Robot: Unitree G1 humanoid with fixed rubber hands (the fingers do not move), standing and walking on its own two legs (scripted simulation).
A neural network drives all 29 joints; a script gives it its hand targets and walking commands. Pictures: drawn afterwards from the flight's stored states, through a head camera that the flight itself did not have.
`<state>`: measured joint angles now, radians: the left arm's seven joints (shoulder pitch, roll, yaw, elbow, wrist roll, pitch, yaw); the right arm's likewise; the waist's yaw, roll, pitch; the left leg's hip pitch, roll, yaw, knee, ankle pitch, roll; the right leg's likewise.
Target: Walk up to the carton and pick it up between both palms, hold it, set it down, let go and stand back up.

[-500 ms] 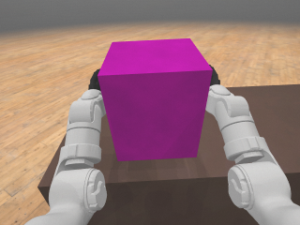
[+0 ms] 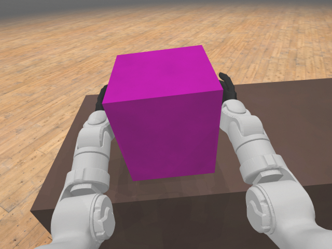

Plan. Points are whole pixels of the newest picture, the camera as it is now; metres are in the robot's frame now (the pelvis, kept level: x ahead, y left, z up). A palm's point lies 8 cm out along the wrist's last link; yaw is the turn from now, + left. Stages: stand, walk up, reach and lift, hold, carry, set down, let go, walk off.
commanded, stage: set down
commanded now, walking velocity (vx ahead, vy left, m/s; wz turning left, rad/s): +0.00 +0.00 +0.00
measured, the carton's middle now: (166, 114) +0.41 +0.00 +0.19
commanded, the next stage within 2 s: none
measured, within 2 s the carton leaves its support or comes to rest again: neither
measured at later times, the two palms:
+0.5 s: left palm (108, 117) +0.42 +0.15 +0.18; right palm (226, 111) +0.40 -0.15 +0.19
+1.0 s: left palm (112, 118) +0.43 +0.14 +0.17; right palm (227, 113) +0.40 -0.16 +0.18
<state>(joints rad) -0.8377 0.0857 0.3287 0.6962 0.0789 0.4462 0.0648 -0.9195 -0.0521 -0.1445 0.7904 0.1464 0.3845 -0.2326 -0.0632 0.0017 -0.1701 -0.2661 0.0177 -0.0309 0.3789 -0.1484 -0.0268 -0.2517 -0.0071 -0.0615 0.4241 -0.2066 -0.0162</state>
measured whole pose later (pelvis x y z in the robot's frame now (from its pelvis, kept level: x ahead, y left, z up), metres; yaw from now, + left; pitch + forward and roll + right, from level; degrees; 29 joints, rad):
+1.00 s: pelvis +0.01 +0.00 +0.00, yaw +0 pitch +3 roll +0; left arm -0.87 0.13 0.31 0.94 0.08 0.25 0.04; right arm -0.89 -0.02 -0.16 0.89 -0.01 0.26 -0.22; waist -0.10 0.00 -0.15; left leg -0.26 0.02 -0.03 0.38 -0.17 -0.03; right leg -0.24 -0.01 -0.06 0.40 -0.21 -0.01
